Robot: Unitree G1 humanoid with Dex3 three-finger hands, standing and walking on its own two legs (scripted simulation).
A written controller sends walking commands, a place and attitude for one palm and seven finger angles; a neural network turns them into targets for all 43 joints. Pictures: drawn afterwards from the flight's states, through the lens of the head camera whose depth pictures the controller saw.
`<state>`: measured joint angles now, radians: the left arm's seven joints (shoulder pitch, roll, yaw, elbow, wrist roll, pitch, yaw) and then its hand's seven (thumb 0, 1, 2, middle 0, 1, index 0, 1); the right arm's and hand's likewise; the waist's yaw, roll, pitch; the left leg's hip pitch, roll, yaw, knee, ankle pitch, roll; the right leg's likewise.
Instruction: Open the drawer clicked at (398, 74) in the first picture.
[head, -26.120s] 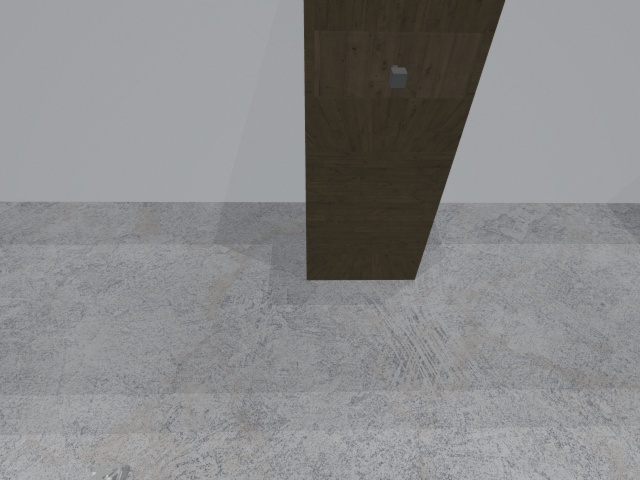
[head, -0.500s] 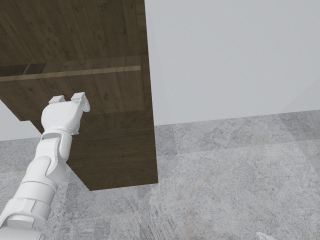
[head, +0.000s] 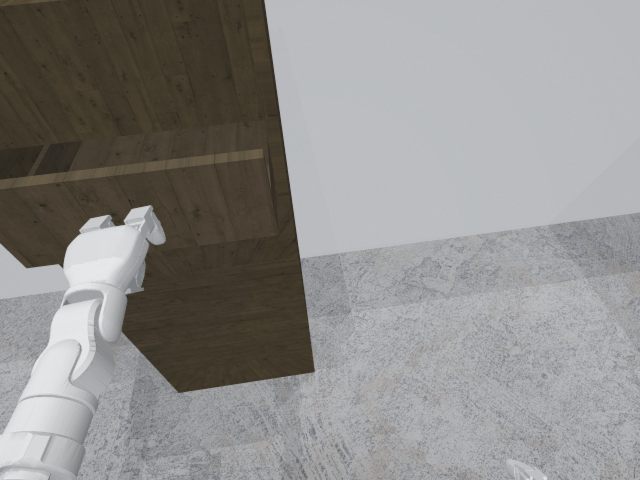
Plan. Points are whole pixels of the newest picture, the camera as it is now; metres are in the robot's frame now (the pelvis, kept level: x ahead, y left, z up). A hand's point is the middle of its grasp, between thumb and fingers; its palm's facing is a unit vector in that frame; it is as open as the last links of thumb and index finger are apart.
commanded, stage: pull the drawer open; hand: left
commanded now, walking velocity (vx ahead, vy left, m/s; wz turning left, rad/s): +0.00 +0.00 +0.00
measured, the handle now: (130, 237) +0.41 +0.27 +0.09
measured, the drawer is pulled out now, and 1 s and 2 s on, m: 0.08 0.18 0.30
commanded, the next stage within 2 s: open the thumb to release the handle in 1.80 s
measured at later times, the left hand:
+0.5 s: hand (123, 316) +0.30 +0.25 +0.07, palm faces +0.02 -0.07 -1.00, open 6.5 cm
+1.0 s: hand (114, 354) +0.25 +0.25 +0.07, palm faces +0.04 -0.11 -0.99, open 6.5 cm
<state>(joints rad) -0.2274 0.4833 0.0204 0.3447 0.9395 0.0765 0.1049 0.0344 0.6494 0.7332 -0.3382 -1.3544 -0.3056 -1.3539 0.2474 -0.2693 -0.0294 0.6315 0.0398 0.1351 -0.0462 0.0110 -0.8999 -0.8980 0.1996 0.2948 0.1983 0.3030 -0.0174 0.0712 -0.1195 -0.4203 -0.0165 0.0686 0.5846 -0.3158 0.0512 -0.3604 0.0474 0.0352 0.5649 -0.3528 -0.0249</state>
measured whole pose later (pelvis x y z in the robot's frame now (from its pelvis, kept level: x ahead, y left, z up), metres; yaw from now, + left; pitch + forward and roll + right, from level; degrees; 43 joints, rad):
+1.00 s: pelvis +0.00 -0.01 +0.00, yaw -1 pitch +5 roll +0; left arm 0.25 0.46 0.04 -0.10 0.90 0.09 0.15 0.03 0.66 0.74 -0.36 -1.37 -0.28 -1.35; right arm 0.17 -0.29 -0.04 0.63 0.02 0.08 -0.03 0.01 -0.90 -0.90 0.20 0.29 0.20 0.30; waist 0.02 0.07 -0.10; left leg -0.34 -0.01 0.08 0.56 -0.31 0.04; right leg -0.30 0.05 0.05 0.57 -0.36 -0.04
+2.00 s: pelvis -0.02 -0.01 +0.00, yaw +1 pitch +3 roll +0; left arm 0.62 0.45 -0.02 -0.37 0.94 0.06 0.30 0.01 0.60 0.77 -0.41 -1.34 -0.32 -1.34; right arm 0.12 -0.26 -0.01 0.62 -0.01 0.07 0.00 0.01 -0.90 -0.90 0.20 0.29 0.20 0.30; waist 0.09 0.10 -0.08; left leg -0.34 -0.01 0.05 0.62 -0.33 0.04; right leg -0.28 0.05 0.02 0.61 -0.37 -0.04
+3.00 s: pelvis -0.04 -0.01 +0.01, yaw +4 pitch -2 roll +0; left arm 0.30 0.43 -0.11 -0.22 0.96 0.14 0.14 0.00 -0.49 0.30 -0.33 -1.21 -0.38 -1.25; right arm 0.07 -0.22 0.04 0.67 0.01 0.05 -0.05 0.01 -0.90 -0.90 0.20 0.29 0.20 0.30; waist 0.12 0.11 -0.03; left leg -0.25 -0.04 0.00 0.52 -0.24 0.04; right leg -0.17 0.03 -0.02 0.51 -0.31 -0.03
